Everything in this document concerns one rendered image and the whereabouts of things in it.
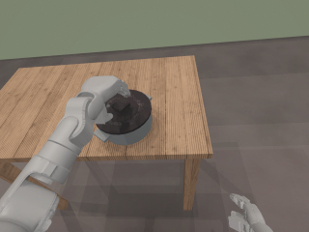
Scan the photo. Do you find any robot left hand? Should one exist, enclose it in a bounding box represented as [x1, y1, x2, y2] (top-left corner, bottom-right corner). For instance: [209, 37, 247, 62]
[81, 75, 131, 125]

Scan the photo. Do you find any lid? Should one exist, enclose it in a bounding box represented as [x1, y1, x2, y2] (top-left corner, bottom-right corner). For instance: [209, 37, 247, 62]
[96, 89, 152, 135]

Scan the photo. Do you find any pot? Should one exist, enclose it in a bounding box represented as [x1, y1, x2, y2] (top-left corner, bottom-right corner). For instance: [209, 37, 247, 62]
[94, 92, 153, 146]

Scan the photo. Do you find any robot right hand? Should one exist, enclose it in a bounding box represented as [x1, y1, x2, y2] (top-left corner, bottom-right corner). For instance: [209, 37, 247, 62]
[228, 193, 266, 232]

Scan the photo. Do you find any left robot upper arm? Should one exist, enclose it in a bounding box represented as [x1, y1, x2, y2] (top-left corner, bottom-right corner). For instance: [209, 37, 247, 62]
[0, 180, 60, 232]

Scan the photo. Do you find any left robot forearm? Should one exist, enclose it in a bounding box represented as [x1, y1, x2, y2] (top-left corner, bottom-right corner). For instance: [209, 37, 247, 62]
[0, 89, 104, 213]

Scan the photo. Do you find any knob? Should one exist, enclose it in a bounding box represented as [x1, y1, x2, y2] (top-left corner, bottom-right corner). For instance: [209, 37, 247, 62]
[111, 98, 130, 114]

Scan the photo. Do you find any right robot forearm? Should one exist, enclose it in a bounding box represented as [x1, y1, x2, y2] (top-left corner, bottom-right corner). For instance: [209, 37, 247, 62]
[249, 222, 273, 232]

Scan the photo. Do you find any table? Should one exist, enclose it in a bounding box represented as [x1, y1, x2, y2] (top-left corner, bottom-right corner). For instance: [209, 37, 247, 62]
[0, 55, 213, 211]

